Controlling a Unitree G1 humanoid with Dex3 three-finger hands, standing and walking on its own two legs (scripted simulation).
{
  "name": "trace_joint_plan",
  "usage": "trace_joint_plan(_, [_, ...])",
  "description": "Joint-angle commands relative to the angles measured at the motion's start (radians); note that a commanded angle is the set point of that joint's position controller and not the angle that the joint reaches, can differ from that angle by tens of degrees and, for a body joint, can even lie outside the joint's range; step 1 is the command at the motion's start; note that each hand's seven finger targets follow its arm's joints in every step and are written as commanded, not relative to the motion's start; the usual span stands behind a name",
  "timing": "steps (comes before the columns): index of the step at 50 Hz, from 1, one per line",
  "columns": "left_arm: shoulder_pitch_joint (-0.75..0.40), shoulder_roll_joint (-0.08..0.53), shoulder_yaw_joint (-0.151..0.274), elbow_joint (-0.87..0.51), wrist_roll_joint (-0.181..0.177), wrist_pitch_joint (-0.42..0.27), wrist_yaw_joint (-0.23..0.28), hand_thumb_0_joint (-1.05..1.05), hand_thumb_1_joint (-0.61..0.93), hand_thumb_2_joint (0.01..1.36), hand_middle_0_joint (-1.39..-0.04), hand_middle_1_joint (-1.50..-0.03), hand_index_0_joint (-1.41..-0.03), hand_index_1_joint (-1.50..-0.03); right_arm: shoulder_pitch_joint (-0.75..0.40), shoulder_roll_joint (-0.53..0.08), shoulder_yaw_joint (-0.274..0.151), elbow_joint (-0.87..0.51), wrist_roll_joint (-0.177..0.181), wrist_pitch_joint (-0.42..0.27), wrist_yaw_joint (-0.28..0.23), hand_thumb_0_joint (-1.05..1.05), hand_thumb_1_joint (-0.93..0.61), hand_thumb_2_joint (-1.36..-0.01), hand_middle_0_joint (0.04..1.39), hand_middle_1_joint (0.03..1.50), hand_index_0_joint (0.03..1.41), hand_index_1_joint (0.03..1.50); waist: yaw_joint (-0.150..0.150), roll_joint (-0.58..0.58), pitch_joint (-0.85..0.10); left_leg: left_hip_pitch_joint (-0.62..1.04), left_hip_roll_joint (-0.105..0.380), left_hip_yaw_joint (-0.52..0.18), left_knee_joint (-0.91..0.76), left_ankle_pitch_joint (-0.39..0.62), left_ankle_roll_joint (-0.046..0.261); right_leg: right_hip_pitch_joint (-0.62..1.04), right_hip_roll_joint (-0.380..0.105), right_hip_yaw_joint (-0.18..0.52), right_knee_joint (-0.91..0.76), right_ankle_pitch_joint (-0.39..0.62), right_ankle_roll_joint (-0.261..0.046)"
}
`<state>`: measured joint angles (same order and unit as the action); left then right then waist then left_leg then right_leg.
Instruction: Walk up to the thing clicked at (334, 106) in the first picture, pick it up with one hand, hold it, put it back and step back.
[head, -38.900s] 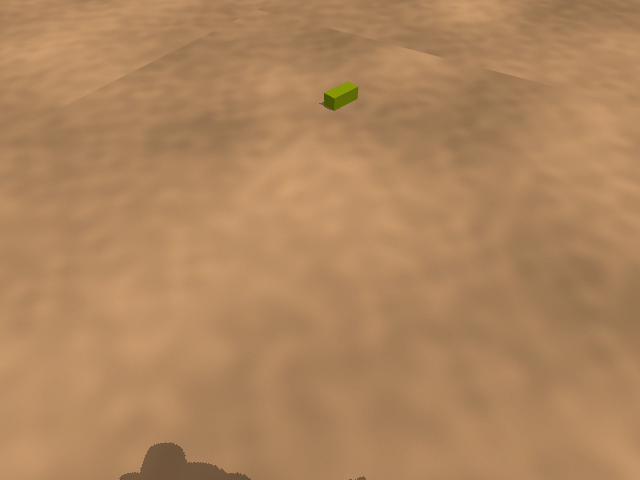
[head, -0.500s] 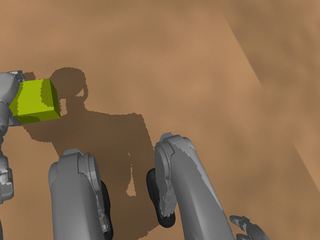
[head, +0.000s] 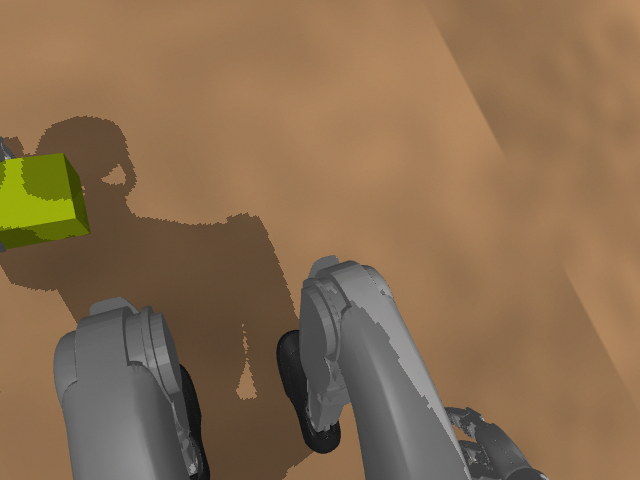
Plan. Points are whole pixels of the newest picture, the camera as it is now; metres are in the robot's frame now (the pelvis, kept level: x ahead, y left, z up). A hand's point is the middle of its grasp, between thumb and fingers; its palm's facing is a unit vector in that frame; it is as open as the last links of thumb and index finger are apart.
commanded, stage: rest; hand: left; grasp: from above
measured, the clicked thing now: out of the picture +0.44 +0.33 -0.24
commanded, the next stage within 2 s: open in 0.80 s
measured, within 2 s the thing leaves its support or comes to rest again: rests again in 0.72 s
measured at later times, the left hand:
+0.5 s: hand out of the picture +0.45 +0.32 -0.24, palm faces -0.45 -0.12 -0.88, open 11.3 cm
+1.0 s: hand out of the picture +0.45 +0.33 -0.25, palm faces -0.44 -0.10 -0.89, open 11.4 cm
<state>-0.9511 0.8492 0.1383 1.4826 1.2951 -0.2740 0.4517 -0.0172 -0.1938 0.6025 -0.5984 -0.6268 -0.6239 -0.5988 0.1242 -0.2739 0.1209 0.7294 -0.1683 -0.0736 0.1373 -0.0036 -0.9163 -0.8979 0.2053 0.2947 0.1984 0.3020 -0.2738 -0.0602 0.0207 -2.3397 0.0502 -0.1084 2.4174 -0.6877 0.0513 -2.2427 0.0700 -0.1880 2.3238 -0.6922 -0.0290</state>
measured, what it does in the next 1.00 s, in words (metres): stands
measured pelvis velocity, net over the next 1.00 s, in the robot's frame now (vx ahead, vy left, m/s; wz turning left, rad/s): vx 0.00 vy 0.00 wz -0.07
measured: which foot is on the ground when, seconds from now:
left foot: down 0.00-1.00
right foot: down 0.00-1.00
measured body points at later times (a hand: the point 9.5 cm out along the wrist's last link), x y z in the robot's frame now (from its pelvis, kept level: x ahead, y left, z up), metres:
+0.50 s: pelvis +0.00 +0.00 -0.02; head +0.27 +0.10 +0.32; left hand +0.47 +0.33 -0.19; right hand +0.05 -0.27 -0.10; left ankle +0.07 +0.12 -0.30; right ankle +0.09 -0.10 -0.30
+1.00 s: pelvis +0.00 +0.00 -0.03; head +0.26 +0.11 +0.32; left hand +0.47 +0.33 -0.20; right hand +0.05 -0.26 -0.09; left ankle +0.07 +0.12 -0.30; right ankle +0.09 -0.10 -0.30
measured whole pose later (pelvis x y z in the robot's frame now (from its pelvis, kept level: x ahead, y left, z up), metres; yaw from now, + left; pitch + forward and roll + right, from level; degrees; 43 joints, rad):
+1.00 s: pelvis +0.00 +0.00 -0.03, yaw -4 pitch +28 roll -13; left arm -1.01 1.01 0.11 1.67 1.30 -0.30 0.56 -0.02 -0.19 0.62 -0.56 -0.67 -0.58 -0.67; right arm 0.11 -0.31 0.26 0.69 -0.21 -0.18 0.19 0.00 -0.90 -0.89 0.21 0.30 0.20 0.30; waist -0.32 -0.13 0.12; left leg -2.36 0.06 -0.18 2.53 -0.70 0.05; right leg -2.24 0.09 -0.26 2.38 -0.67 -0.02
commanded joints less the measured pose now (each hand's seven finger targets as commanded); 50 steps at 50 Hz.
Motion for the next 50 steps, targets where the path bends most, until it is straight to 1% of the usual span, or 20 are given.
trace_joint_plan(1, [-0.341, 0.321, 0.050, -0.156, -0.016, 0.013, 0.073, 0.000, 0.551, 0.974, -0.957, -0.745, -0.945, -0.757, 0.223, -0.277, -0.071, 0.005, -0.006, -0.008, -0.009, 0.000, -0.896, -0.896, 0.200, 0.300, 0.200, 0.300, 0.003, 0.444, -0.741, 0.607, -0.015, 0.009, -0.213, 0.226, -0.020, 0.315, 0.030, 0.000, -0.215, 0.282, -0.006])
trace_joint_plan(9, [-0.305, 0.326, 0.045, -0.117, -0.025, 0.025, 0.088, 0.000, 0.539, 1.012, -0.953, -0.764, -0.936, -0.780, 0.215, -0.281, -0.048, 0.003, -0.008, -0.020, 0.001, 0.000, -0.898, -0.897, 0.201, 0.300, 0.200, 0.300, -0.003, 0.459, -0.718, 0.584, -0.008, -0.006, -0.188, 0.255, -0.025, 0.321, 0.037, -0.014, -0.181, 0.310, -0.007])
trace_joint_plan(10, [-0.356, 0.343, 0.053, -0.157, -0.028, 0.018, 0.088, 0.000, 0.572, 1.006, -0.961, -0.781, -0.951, -0.789, 0.229, -0.290, -0.050, 0.005, -0.010, -0.024, 0.003, 0.000, -0.896, -0.896, 0.201, 0.300, 0.200, 0.300, -0.023, 0.465, -0.707, 0.587, -0.008, -0.015, -0.188, 0.259, -0.029, 0.305, 0.033, -0.022, -0.172, 0.308, -0.009])
trace_joint_plan(19, [-0.311, 0.400, 0.079, -0.108, -0.013, 0.012, 0.084, 0.000, 0.603, 1.046, -0.975, -0.825, -0.966, -0.833, 0.217, -0.314, -0.027, -0.033, -0.022, -0.047, 0.015, 0.000, -0.895, -0.897, 0.201, 0.300, 0.200, 0.300, -0.028, 0.455, -0.673, 0.553, -0.005, -0.012, -0.148, 0.269, -0.024, 0.344, 0.041, -0.036, -0.168, 0.328, -0.004])
trace_joint_plan(20, [-0.291, 0.357, 0.046, -0.067, -0.018, 0.015, 0.080, 0.000, 0.610, 1.025, -0.974, -0.816, -0.968, -0.821, 0.217, -0.304, -0.020, -0.014, -0.019, -0.047, 0.018, 0.000, -0.893, -0.896, 0.201, 0.300, 0.201, 0.300, -0.021, 0.453, -0.660, 0.544, -0.005, -0.015, -0.156, 0.251, -0.026, 0.327, 0.043, -0.037, -0.167, 0.306, -0.007])
trace_joint_plan(21, [-0.312, 0.389, 0.073, -0.098, -0.026, 0.006, 0.086, 0.000, 0.611, 1.044, -0.973, -0.826, -0.966, -0.832, 0.204, -0.326, -0.025, -0.036, -0.021, -0.052, 0.017, 0.000, -0.893, -0.896, 0.201, 0.300, 0.200, 0.300, -0.035, 0.449, -0.663, 0.549, -0.003, -0.021, -0.150, 0.261, -0.028, 0.328, 0.041, -0.046, -0.167, 0.314, -0.008])
trace_joint_plan(26, [-0.324, 0.415, 0.061, -0.083, -0.016, -0.003, 0.089, 0.000, 0.621, 1.023, -0.968, -0.841, -0.969, -0.840, 0.201, -0.331, -0.005, -0.043, -0.026, -0.063, 0.024, 0.000, -0.895, -0.897, 0.201, 0.300, 0.200, 0.300, -0.048, 0.467, -0.635, 0.539, 0.001, -0.026, -0.140, 0.252, -0.028, 0.334, 0.046, -0.050, -0.156, 0.310, -0.006])
trace_joint_plan(31, [-0.322, 0.485, 0.114, -0.066, 0.006, -0.026, 0.114, 0.000, 0.641, 0.997, -0.978, -0.814, -0.979, -0.812, 0.197, -0.356, 0.000, -0.044, -0.039, -0.069, 0.022, 0.000, -0.890, -0.896, 0.201, 0.300, 0.201, 0.300, -0.052, 0.467, -0.588, 0.514, 0.005, -0.040, -0.139, 0.193, -0.036, 0.304, 0.045, -0.066, -0.149, 0.246, -0.014])
trace_joint_plan(32, [-0.317, 0.472, 0.089, -0.071, 0.015, -0.029, 0.116, 0.000, 0.639, 1.013, -0.988, -0.813, -0.985, -0.815, 0.194, -0.342, 0.007, -0.049, -0.041, -0.071, 0.025, 0.000, -0.893, -0.897, 0.201, 0.300, 0.200, 0.300, -0.050, 0.493, -0.601, 0.528, 0.006, -0.035, -0.143, 0.194, -0.035, 0.323, 0.048, -0.058, -0.150, 0.258, -0.010])
trace_joint_plan(34, [-0.304, 0.481, 0.103, -0.032, 0.023, -0.025, 0.126, 0.000, 0.665, 1.000, -0.986, -0.829, -0.991, -0.822, 0.203, -0.355, 0.005, -0.043, -0.044, -0.073, 0.027, 0.000, -0.888, -0.895, 0.201, 0.300, 0.201, 0.300, -0.062, 0.458, -0.569, 0.502, 0.006, -0.041, -0.143, 0.172, -0.032, 0.302, 0.046, -0.065, -0.144, 0.240, -0.007])
trace_joint_plan(36, [-0.313, 0.447, 0.075, -0.007, 0.006, -0.029, 0.131, 0.000, 0.640, 1.028, -0.977, -0.837, -0.976, -0.837, 0.174, -0.350, 0.009, -0.046, -0.046, -0.082, 0.030, 0.000, -0.891, -0.897, 0.201, 0.300, 0.201, 0.300, -0.066, 0.450, -0.554, 0.486, 0.011, -0.044, -0.137, 0.157, -0.031, 0.294, 0.051, -0.070, -0.155, 0.233, -0.006])
trace_joint_plan(37, [-0.327, 0.361, -0.004, 0.001, 0.006, -0.028, 0.126, 0.000, 0.643, 1.013, -0.971, -0.855, -0.976, -0.849, 0.169, -0.330, 0.027, -0.045, -0.045, -0.088, 0.034, 0.000, -0.894, -0.898, 0.201, 0.301, 0.200, 0.301, -0.077, 0.464, -0.537, 0.483, 0.007, -0.038, -0.134, 0.151, -0.029, 0.295, 0.055, -0.065, -0.161, 0.232, -0.004])
trace_joint_plan(38, [-0.336, 0.387, 0.010, 0.002, -0.010, -0.031, 0.130, 0.000, 0.636, 0.996, -0.955, -0.866, -0.966, -0.854, 0.162, -0.337, 0.028, -0.043, -0.044, -0.093, 0.034, 0.000, -0.894, -0.897, 0.201, 0.300, 0.200, 0.300, -0.080, 0.433, -0.542, 0.465, 0.011, -0.043, -0.124, 0.148, -0.023, 0.302, 0.059, -0.069, -0.174, 0.235, 0.001])
trace_joint_plan(39, [-0.336, 0.432, 0.016, -0.011, 0.007, -0.028, 0.134, 0.000, 0.618, 1.000, -0.944, -0.867, -0.953, -0.856, 0.169, -0.350, 0.030, -0.052, -0.042, -0.099, 0.035, 0.000, -0.895, -0.898, 0.201, 0.300, 0.200, 0.300, -0.076, 0.440, -0.551, 0.475, 0.009, -0.039, -0.122, 0.162, -0.023, 0.316, 0.057, -0.062, -0.167, 0.250, 0.000])
trace_joint_plan(40, [-0.308, 0.419, -0.004, 0.032, 0.008, -0.020, 0.133, 0.000, 0.598, 0.973, -0.926, -0.855, -0.938, -0.842, 0.183, -0.346, 0.033, -0.033, -0.038, -0.098, 0.036, 0.000, -0.895, -0.898, 0.201, 0.300, 0.200, 0.300, -0.065, 0.434, -0.541, 0.457, 0.008, -0.037, -0.122, 0.154, -0.022, 0.312, 0.060, -0.062, -0.172, 0.239, 0.000])
trace_joint_plan(42, [-0.312, 0.437, 0.013, 0.026, 0.008, -0.019, 0.142, 0.000, 0.607, 0.973, -0.939, -0.846, -0.949, -0.835, 0.187, -0.352, 0.033, -0.034, -0.039, -0.101, 0.036, 0.000, -0.895, -0.898, 0.201, 0.300, 0.200, 0.300, -0.068, 0.428, -0.558, 0.468, 0.009, -0.041, -0.122, 0.172, -0.024, 0.330, 0.059, -0.067, -0.165, 0.256, 0.002])
trace_joint_plan(43, [-0.300, 0.398, -0.018, 0.064, 0.006, -0.012, 0.141, 0.000, 0.595, 0.968, -0.931, -0.845, -0.941, -0.834, 0.189, -0.348, 0.036, -0.031, -0.040, -0.105, 0.041, 0.000, -0.896, -0.898, 0.200, 0.300, 0.200, 0.300, -0.078, 0.417, -0.532, 0.469, 0.012, -0.047, -0.120, 0.175, -0.024, 0.319, 0.059, -0.067, -0.163, 0.260, 0.003])
trace_joint_plan(45, [-0.324, 0.409, -0.008, 0.045, -0.008, -0.014, 0.151, 0.000, 0.556, 0.947, -0.902, -0.835, -0.911, -0.824, 0.186, -0.352, 0.043, -0.030, -0.038, -0.108, 0.043, 0.000, -0.897, -0.899, 0.200, 0.300, 0.200, 0.300, -0.078, 0.402, -0.551, 0.465, 0.013, -0.051, -0.115, 0.196, -0.021, 0.340, 0.062, -0.072, -0.169, 0.286, 0.008])
trace_joint_plan(47, [-0.327, 0.405, -0.024, 0.053, -0.006, -0.008, 0.153, 0.000, 0.396, 0.903, -0.742, -0.846, -0.751, -0.832, 0.183, -0.355, 0.047, -0.033, -0.036, -0.113, 0.045, 0.000, -0.890, -0.895, 0.201, 0.301, 0.201, 0.301, -0.081, 0.421, -0.543, 0.489, 0.015, -0.058, -0.124, 0.199, -0.026, 0.330, 0.060, -0.072, -0.158, 0.289, 0.005])
trace_joint_plan(50, [-0.338, 0.423, 0.001, 0.037, -0.016, -0.008, 0.166, 0.000, 0.156, 0.825, -0.502, -0.839, -0.519, -0.817, 0.175, -0.360, 0.047, -0.035, -0.036, -0.118, 0.047, 0.000, -0.888, -0.895, 0.201, 0.301, 0.201, 0.301, -0.073, 0.448, -0.555, 0.514, 0.018, -0.076, -0.148, 0.195, -0.037, 0.308, 0.058, -0.087, -0.147, 0.280, 0.000])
